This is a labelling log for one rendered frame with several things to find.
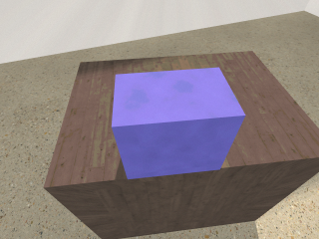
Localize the carton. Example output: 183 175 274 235
112 67 245 179

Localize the pedestal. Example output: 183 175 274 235
43 51 319 239

